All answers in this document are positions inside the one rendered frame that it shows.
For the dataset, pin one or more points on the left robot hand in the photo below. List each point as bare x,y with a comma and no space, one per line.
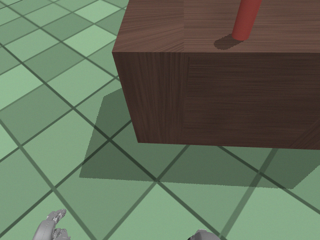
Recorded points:
46,229

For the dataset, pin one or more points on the bottle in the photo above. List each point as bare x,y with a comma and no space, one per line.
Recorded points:
245,19

